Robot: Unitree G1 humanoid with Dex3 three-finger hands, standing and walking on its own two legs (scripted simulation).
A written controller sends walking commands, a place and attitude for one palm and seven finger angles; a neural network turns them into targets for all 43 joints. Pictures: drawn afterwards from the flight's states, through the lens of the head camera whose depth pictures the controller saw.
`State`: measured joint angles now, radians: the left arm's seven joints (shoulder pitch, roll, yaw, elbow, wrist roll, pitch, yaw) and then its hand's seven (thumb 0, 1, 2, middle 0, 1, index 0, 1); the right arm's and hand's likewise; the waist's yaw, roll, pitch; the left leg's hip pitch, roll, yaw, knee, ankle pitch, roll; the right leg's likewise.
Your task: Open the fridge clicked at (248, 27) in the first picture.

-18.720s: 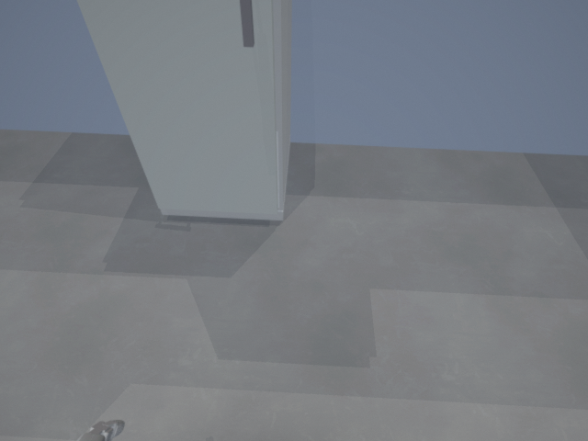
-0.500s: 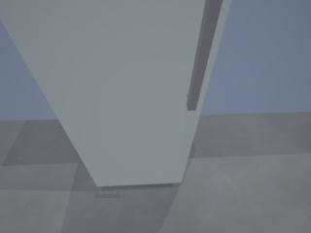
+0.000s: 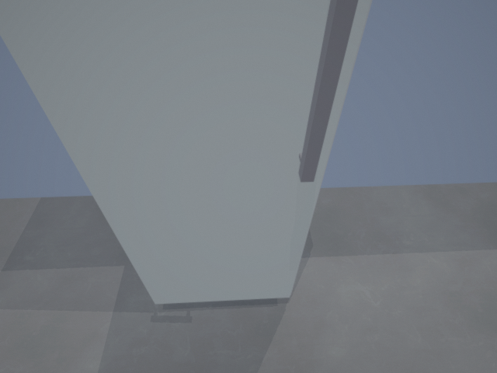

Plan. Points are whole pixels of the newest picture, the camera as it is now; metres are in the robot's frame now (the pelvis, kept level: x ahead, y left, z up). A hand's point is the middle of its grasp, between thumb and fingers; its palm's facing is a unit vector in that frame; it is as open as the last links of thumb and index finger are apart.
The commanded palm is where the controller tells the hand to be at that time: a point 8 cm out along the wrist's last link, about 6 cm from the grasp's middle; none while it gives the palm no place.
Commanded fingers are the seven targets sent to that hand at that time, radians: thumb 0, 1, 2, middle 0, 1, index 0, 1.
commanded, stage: look again from close up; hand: right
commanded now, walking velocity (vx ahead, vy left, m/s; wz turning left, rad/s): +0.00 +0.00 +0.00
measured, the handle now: (318, 94) +0.49 -0.08 +0.22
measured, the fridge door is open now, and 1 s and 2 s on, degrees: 0 0 0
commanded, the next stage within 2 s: none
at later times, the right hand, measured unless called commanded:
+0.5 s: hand out of the picture +0.04 -0.23 -0.17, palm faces -0.01 +0.95 -0.31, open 7.3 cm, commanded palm none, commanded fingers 0.00 -0.90 -0.90 0.20 0.30 0.20 0.30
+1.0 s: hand out of the picture +0.04 -0.23 -0.17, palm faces -0.01 +0.95 -0.31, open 7.3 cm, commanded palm none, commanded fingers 0.00 -0.90 -0.90 0.20 0.30 0.20 0.30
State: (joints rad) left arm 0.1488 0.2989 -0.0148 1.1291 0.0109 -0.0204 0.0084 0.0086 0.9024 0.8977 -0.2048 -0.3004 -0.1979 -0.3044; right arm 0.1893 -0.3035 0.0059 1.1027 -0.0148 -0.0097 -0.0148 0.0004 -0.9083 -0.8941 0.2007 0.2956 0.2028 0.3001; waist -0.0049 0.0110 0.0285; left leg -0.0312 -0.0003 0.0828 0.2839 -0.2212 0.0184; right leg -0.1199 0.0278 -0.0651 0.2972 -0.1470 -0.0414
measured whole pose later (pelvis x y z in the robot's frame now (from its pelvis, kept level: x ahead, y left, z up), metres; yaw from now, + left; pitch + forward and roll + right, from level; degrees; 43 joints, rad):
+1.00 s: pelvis +0.00 +0.00 +0.00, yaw +0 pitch -2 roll +0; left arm 0.16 0.30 -0.02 1.14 0.01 -0.02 0.01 0.01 0.90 0.90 -0.20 -0.30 -0.20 -0.30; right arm 0.19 -0.31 0.00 1.11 -0.02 -0.01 -0.01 0.00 -0.91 -0.89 0.20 0.30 0.20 0.30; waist -0.01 0.01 0.04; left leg -0.03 0.00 0.09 0.28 -0.21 0.02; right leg -0.12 0.02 -0.06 0.29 -0.14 -0.04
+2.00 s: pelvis +0.00 +0.00 +0.00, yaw +0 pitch -2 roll +0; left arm 0.13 0.32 -0.02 1.13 0.01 -0.02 0.01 0.01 0.90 0.90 -0.21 -0.30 -0.20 -0.30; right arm 0.17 -0.33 0.00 1.11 -0.02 -0.01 -0.01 0.00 -0.91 -0.89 0.20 0.30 0.20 0.30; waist -0.01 0.01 0.04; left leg -0.02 0.00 0.09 0.26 -0.21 0.01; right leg -0.11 0.03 -0.06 0.28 -0.14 -0.04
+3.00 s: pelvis -0.05 +0.02 -0.05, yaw -1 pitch +3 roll +3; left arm 0.25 0.26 -0.05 0.64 -0.04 -0.34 0.10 0.02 0.90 0.90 -0.21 -0.30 -0.20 -0.30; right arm 0.24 -0.41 -0.36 0.15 0.38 -0.27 0.53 0.01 -0.35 -0.66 0.24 0.65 0.24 0.65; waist -0.02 -0.02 -0.03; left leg -0.43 -0.04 0.14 0.79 -0.41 0.06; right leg -0.56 -0.04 -0.01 0.85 -0.34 -0.02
